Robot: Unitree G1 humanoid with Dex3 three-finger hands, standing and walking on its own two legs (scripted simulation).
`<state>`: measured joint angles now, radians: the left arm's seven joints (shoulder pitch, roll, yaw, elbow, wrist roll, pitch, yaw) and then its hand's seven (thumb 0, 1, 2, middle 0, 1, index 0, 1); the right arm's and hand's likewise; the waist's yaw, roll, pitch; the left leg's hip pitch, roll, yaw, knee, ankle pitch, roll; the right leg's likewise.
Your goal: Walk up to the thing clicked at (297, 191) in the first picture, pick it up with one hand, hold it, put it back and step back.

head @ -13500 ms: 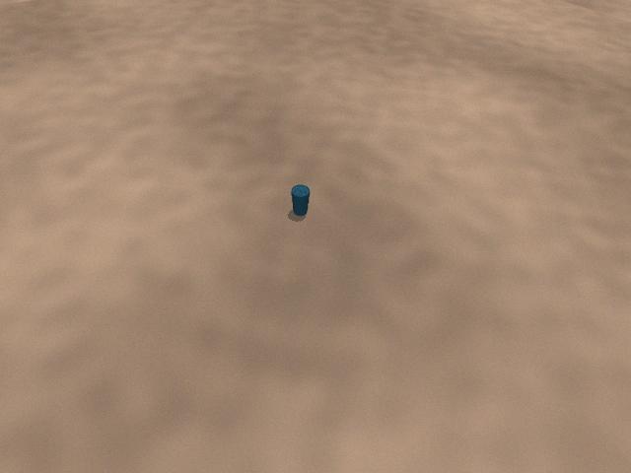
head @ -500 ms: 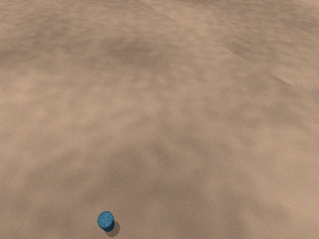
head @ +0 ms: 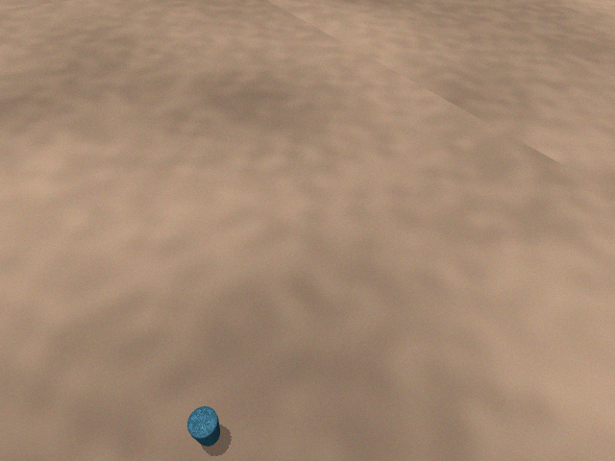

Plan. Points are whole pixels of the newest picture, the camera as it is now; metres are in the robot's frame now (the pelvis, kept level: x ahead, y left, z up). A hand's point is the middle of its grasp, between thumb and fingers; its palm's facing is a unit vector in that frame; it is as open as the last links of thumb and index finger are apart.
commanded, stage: stand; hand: left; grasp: from above
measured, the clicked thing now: (206, 428) +0.37 +0.26 -0.72
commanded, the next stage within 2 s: rise first in 0.12 s
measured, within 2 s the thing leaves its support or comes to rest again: neither
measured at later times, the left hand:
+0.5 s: hand out of the picture +0.16 +0.25 -0.17, palm faces -0.05 -0.94 -0.35, open 9.7 cm
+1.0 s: hand out of the picture +0.13 +0.26 -0.24, palm faces -0.19 -0.86 -0.47, open 14.1 cm
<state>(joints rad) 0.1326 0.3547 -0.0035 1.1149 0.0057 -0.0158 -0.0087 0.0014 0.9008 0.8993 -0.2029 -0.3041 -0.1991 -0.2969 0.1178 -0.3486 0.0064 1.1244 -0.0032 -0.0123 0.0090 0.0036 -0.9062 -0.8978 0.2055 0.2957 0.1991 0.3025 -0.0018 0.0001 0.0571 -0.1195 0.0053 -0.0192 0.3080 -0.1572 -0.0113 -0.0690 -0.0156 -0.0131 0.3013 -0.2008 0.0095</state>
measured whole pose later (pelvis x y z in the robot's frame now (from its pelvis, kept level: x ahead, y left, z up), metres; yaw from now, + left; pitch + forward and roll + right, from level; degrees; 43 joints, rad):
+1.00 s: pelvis -0.01 +0.01 -0.10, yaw -1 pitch +19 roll -2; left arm 0.23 0.32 0.13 0.48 0.27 0.17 0.01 -0.01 -0.51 0.97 -0.07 -1.07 -0.07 -1.06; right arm 0.17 -0.23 -0.04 0.56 0.01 -0.10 0.00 0.01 -0.92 -0.90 0.20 0.30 0.20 0.30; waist -0.02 0.01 -0.12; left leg -0.98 0.02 -0.04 1.17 -0.53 0.00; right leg -0.90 0.00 -0.02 1.13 -0.57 0.02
